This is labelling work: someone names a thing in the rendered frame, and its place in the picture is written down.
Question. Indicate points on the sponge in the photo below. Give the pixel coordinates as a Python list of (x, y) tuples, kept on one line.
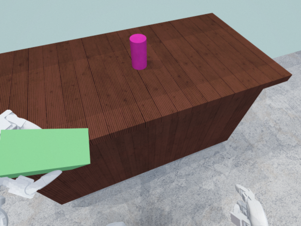
[(29, 152)]

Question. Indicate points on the left robot hand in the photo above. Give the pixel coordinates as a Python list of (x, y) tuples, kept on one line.
[(23, 186)]

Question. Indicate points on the table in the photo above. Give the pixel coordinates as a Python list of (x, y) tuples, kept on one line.
[(200, 80)]

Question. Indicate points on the right robot hand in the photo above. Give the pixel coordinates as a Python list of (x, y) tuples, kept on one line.
[(253, 212)]

